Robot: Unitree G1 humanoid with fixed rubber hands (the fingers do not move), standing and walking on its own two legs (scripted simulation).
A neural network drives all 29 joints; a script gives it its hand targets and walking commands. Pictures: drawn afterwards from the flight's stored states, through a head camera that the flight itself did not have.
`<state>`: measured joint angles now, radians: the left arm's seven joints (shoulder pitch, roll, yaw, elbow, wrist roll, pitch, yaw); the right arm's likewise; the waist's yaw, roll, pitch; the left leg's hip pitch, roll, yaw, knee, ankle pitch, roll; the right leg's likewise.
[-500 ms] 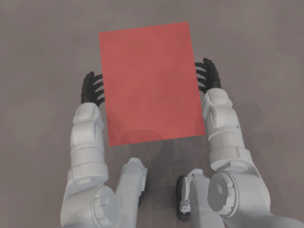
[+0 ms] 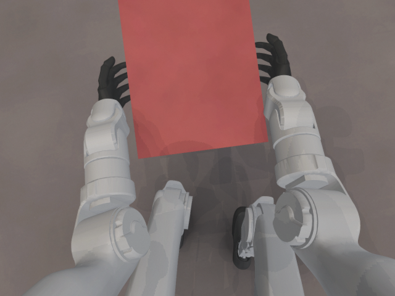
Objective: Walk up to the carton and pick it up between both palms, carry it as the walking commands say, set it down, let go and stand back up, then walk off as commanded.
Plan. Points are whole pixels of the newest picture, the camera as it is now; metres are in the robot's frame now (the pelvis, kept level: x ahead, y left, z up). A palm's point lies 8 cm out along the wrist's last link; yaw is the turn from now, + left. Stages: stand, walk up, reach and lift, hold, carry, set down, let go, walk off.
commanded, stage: set down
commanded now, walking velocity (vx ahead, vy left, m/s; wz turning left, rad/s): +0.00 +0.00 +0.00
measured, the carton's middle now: (194, 86) +0.52 +0.10 -0.16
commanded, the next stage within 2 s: none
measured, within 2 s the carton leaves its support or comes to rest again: neither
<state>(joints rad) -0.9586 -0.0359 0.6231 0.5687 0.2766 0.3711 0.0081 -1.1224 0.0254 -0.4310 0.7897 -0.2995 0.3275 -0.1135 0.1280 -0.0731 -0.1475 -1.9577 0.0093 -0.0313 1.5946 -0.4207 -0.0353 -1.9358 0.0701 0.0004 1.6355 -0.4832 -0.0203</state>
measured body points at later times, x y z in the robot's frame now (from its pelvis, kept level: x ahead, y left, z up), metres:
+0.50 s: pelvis +0.00 +0.01 -0.06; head +0.32 +0.04 +0.25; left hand +0.48 +0.26 -0.18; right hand +0.56 -0.04 -0.18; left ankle +0.12 +0.14 -0.49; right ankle +0.09 -0.10 -0.49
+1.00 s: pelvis +0.00 +0.01 -0.12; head +0.36 +0.04 +0.14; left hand +0.49 +0.27 -0.27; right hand +0.59 -0.04 -0.27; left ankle +0.12 +0.14 -0.49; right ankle +0.09 -0.10 -0.49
